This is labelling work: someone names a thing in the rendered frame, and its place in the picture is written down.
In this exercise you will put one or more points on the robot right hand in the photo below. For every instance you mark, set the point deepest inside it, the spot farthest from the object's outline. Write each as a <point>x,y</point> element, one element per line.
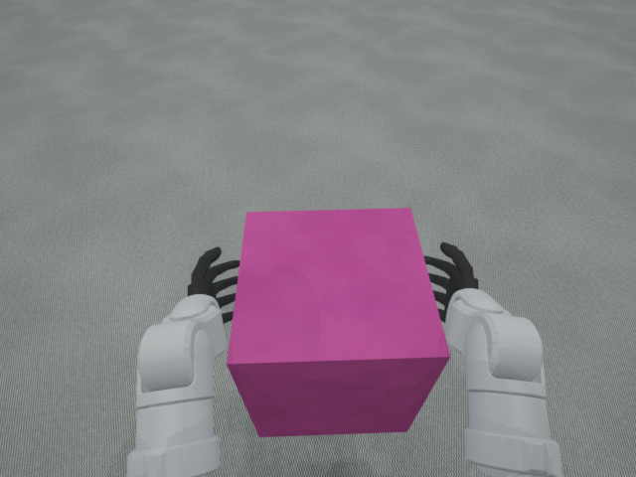
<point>461,275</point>

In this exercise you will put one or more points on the right robot forearm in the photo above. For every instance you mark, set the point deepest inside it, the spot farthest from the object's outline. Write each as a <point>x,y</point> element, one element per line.
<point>508,434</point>

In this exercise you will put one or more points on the left robot forearm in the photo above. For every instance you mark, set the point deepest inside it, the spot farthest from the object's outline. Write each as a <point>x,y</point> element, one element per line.
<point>175,371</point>

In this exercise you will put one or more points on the carton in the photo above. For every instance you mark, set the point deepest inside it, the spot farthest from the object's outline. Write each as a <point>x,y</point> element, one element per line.
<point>335,327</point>

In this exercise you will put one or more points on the robot left hand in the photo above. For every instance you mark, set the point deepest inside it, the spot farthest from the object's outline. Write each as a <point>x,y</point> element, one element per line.
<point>203,277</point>

